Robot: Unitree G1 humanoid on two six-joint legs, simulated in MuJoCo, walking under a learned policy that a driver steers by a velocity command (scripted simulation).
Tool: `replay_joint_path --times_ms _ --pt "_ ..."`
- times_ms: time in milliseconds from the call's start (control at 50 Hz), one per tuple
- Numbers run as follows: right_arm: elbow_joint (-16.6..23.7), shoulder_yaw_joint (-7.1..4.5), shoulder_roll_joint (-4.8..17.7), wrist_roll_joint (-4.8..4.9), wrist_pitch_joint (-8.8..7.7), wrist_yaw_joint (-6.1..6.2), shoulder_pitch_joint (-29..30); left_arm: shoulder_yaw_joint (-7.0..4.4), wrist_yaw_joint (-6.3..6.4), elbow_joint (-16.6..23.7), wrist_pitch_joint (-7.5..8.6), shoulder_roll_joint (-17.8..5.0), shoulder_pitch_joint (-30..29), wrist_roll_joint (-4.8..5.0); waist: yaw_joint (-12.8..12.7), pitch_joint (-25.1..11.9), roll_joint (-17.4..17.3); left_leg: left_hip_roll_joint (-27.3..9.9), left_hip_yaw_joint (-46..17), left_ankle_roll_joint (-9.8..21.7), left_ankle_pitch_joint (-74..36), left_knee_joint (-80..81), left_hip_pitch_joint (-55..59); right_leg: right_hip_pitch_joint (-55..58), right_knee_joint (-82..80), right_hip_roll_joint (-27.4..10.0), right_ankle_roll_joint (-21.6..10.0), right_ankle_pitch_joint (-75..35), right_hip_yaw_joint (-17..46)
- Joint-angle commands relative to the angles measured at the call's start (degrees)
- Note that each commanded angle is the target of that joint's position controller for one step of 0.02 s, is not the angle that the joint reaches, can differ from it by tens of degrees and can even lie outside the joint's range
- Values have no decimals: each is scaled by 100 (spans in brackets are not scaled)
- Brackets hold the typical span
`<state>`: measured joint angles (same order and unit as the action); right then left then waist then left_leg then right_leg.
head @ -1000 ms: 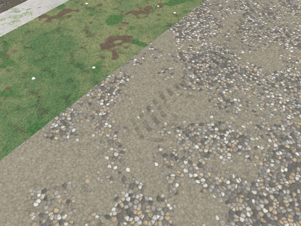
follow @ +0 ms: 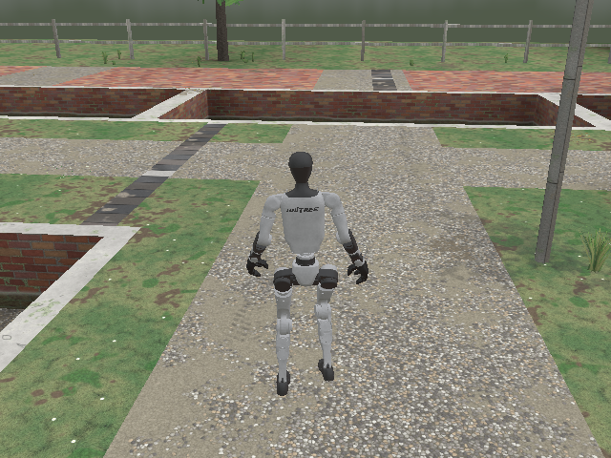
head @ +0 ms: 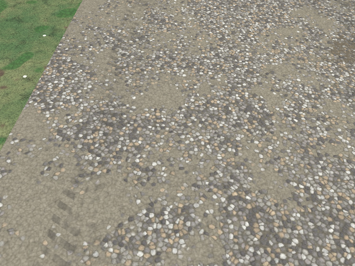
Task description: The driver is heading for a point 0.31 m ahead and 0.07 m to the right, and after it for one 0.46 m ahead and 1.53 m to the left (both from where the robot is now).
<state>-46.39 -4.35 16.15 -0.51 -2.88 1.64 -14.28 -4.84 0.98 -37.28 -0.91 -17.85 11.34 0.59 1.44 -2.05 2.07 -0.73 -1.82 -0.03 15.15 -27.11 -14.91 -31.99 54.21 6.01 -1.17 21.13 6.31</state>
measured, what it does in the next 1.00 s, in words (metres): walks ahead: right foot, then left foot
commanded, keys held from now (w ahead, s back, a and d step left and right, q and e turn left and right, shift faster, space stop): w+e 0.22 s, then w+q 0.78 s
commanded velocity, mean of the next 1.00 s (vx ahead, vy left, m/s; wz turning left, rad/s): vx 0.45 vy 0.00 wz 0.06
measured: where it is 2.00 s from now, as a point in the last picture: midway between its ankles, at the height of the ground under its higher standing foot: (157, 164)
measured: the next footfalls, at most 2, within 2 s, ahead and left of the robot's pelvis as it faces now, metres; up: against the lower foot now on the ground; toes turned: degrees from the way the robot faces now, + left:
right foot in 0.36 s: +0.23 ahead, -0.21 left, +0.00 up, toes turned -13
left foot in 0.88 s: +0.58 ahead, +0.00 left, +0.00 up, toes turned +6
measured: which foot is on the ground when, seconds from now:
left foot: down 0.00-0.36, up 0.38-0.86, down 0.88-1.00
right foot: up 0.00-0.34, down 0.36-0.90, up 0.92-1.00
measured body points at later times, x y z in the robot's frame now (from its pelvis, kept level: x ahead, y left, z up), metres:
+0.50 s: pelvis +0.19 -0.10 +0.00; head +0.22 -0.12 +0.44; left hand +0.38 +0.13 -0.09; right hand +0.19 -0.39 -0.14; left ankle +0.13 +0.08 -0.64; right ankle +0.19 -0.20 -0.74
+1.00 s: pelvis +0.47 -0.08 -0.02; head +0.52 -0.07 +0.43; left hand +0.54 +0.21 -0.13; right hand +0.66 -0.33 -0.11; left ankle +0.53 -0.01 -0.74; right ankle +0.36 -0.24 -0.63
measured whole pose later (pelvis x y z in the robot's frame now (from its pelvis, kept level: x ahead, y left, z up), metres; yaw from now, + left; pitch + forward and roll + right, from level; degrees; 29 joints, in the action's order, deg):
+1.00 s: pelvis +0.47 -0.08 -0.02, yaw +9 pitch +1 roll +0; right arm -39.0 -4.4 17.3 1.0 -2.9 -2.3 -11.3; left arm -3.3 0.3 -43.1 6.1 -16.1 13.9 1.0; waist 0.1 4.0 0.1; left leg 5.7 1.0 6.2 10.3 -32.5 -23.7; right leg -20.2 71.2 -2.1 0.2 24.3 1.8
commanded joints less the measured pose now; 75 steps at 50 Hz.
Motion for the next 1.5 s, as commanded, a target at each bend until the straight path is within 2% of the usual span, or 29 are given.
replay_joint_path --times_ms 20,140,260,300,340,360,380,400,440,500,700,800,860,880,900,920,940,960,1000,1080,1180,1280,1340,1360,1380,1400,1420,1460,1500 --pt "403 -147 759 43 -117 84 67 -170 -96 434 148 -500 -212 0 55 374 -1030 -1477 -1533 741 988 1656 1117 -1723 1075 -603 211 -569 -25" --pt "344 -184 886 -7 -185 8 -457 -53 -211 760 231 -212 -795 68 374 537 -992 -1441 -354 854 -152 1859 1302 -1637 154 -902 385 -1388 -321" --pt "163 -254 1128 183 -145 -111 -724 73 -385 937 287 -6 -1211 99 454 777 -944 -1596 242 832 -633 1797 1048 -365 -1451 -878 68 -1109 -814" --pt "62 -271 1244 285 -91 -168 -741 26 -402 933 330 -142 -1051 93 213 780 -1025 -1723 149 870 -1494 1533 1071 268 -1918 -682 -186 -734 -992" --pt "-18 -193 1149 334 -75 -180 -668 -238 -335 493 362 -584 352 71 -644 -35 -775 -1349 595 634 -3597 -150 763 2425 -2656 -346 -511 -1279 -1191" --pt "73 -53 836 214 -126 -195 -671 -368 -238 308 329 -940 1358 -5 -1112 -903 -368 -1096 715 372 -2432 -1800 -425 4297 -2418 -1162 -760 -1273 -271" --pt "364 178 116 88 -253 -232 -1028 -434 -168 283 338 -1635 1589 -84 -755 -1681 1450 -79 514 -14 1618 -3987 -2511 5702 -3029 -2949 -1629 -554 2657" --pt "281 16 721 285 -366 -215 -660 -311 -179 298 413 -1155 1673 -129 -1062 -1869 881 -46 -539 12 1817 -4826 -2861 5277 -3559 -3063 -1681 -368 3297" --pt "440 -59 886 322 -359 -201 -168 -123 -209 149 484 -653 1033 -46 -708 -606 575 -551 -343 115 873 -4667 -3110 4016 -3643 -2576 -1232 -948 1544" --pt "281 -72 636 242 -131 -213 -428 -29 -224 104 619 -241 298 -98 -178 -30 605 -803 -361 65 -104 -4183 -2339 2705 -4289 -2110 -1017 -1466 390" --pt "752 90 139 163 -17 -402 903 -165 -35 -464 730 -528 552 -86 -397 826 -38 -515 30 89 -2069 -1595 -2513 2733 -4808 -2037 -788 -2617 -1451" --pt "1175 56 285 187 -24 -581 1357 -247 18 -660 504 -800 773 21 -404 755 68 -199 559 476 -1196 -959 -2437 3795 -3996 -2255 -609 -4619 -1797" --pt "1034 -231 815 221 39 -531 86 -285 79 -619 361 -1056 635 76 394 -185 353 479 943 903 -557 -860 -476 3677 -1879 -2096 -379 -6782 -1964" --pt "844 -421 1179 215 87 -429 -815 -233 104 -565 392 -981 590 79 887 -647 123 430 503 1145 -867 -527 1172 2647 -404 -1861 -150 -5770 -2006" --pt "794 -538 1799 217 105 -328 -990 5 47 -289 501 -163 1071 -146 373 -1112 -1413 -1036 -2290 2003 -516 -362 3217 142 1853 -900 244 -550 -1808" --pt "1001 -446 1675 185 13 -360 -1029 94 -40 -148 752 -235 882 -31 421 -2149 -1281 -1858 -4871 2736 248 711 3977 -865 2951 -212 290 1396 -311" --pt "975 -340 1272 134 -46 -376 -928 -10 -116 20 888 -625 227 186 637 -1586 -779 -1716 -4196 2331 254 988 3663 -1406 2934 -576 161 925 98" --pt "972 -285 1075 164 -88 -372 -639 34 -119 98 953 -575 27 201 426 -853 -451 -1476 -3402 2089 -43 997 2803 -1417 2422 -829 51 448 22" --pt "1130 -167 721 115 -114 -343 60 -26 -52 7 913 -617 71 -53 -83 -212 -149 -1048 -2387 1818 -1218 1113 1242 -703 1503 -1195 87 -42 -26" --pt "1132 -191 858 101 -139 -231 119 18 -40 14 669 -412 109 -163 -277 13 -302 -754 -1676 1812 -2172 1386 103 -213 549 -1217 409 -520 -255" --pt "991 -225 983 176 -35 -102 -241 159 -106 250 689 -158 -1023 -116 177 169 -616 -280 -1221 1340 -1350 1219 -271 286 -1682 -781 570 -2433 -406" --pt "876 -225 940 212 47 -81 -568 35 -227 364 809 -488 -1319 -1 227 131 -836 -604 -2085 1182 -705 583 451 560 -2524 -581 385 -2070 -163" --pt "969 -152 679 176 64 -83 -399 -144 -192 151 900 -742 -321 -31 -359 -252 -970 -332 -2109 844 -1024 -437 344 2027 -2888 -723 -30 -1734 -195" --pt "1082 -19 317 100 39 -103 -424 -234 -139 95 918 -1052 518 -134 -702 -1004 -356 17 -1616 607 -376 -2012 -293 3427 -2839 -1704 -421 -1345 740" --pt "1256 79 45 268 -8 -99 -1214 -340 -165 -136 839 -1512 1016 -209 -351 -1639 1623 756 -847 224 1922 -3846 -2305 5114 -3420 -2961 -1385 20 3478" --pt "1110 -21 675 329 -1 -71 -1174 -243 -199 -79 809 -987 936 -67 -490 -1272 1148 271 -929 126 1754 -4640 -3073 4962 -3704 -3046 -1351 1350 4009" --pt "1164 -114 988 275 35 -71 -544 -142 -166 -22 766 -638 716 -48 -659 -579 622 86 -822 82 1202 -4857 -3242 4347 -3755 -2777 -1089 1161 3066" --pt "1311 -135 878 141 61 -87 -25 -40 -140 -44 692 -403 287 -118 -500 88 216 -239 -650 34 521 -4534 -2963 3215 -3898 -2299 -890 -325 1727" --pt "1345 -125 668 221 105 -158 -81 -1 -114 -126 713 -300 193 -137 -320 216 467 -446 -542 35 281 -4227 -2581 2721 -4156 -2040 -819 -959 960"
